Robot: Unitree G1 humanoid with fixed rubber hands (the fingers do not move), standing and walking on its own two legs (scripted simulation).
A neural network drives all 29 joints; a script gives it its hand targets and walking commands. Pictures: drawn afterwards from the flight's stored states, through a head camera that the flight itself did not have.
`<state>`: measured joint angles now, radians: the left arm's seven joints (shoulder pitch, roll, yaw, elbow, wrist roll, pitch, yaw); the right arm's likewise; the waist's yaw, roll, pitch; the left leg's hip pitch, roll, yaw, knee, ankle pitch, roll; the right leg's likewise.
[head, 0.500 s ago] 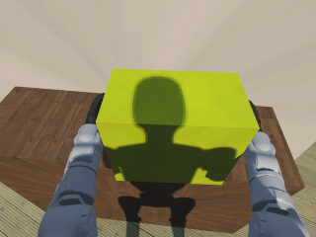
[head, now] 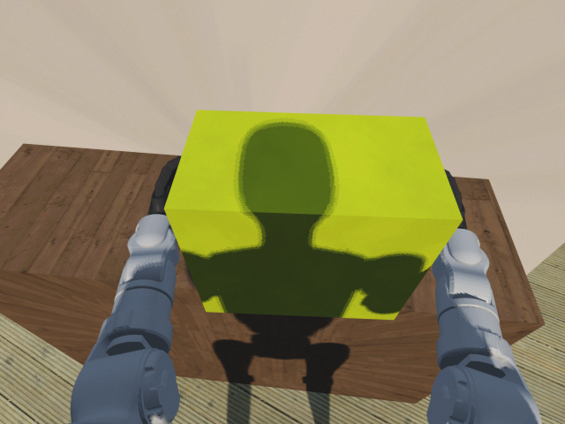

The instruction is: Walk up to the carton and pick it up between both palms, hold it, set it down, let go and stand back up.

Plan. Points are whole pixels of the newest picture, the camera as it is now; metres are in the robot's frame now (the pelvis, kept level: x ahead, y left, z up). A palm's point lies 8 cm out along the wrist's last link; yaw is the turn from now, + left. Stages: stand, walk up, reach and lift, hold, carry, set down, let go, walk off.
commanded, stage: set down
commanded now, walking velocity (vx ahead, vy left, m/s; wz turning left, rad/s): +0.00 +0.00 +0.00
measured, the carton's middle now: (304, 224) +0.38 -0.08 +0.05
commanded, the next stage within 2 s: none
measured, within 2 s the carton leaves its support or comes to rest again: neither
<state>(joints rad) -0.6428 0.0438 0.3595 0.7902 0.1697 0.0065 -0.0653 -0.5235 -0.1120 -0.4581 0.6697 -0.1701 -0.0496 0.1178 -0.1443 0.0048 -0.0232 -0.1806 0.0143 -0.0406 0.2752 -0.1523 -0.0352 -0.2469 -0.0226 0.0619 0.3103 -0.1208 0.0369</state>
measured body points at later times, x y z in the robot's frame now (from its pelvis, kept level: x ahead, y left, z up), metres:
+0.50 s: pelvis +0.00 +0.00 -0.01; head +0.05 -0.02 +0.44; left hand +0.45 +0.11 +0.05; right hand +0.36 -0.31 +0.04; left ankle -0.01 +0.14 -0.75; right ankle +0.02 -0.14 -0.75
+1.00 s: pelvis -0.02 +0.00 -0.01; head +0.05 -0.03 +0.43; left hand +0.45 +0.13 +0.09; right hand +0.35 -0.35 +0.09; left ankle -0.01 +0.14 -0.75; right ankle +0.02 -0.14 -0.75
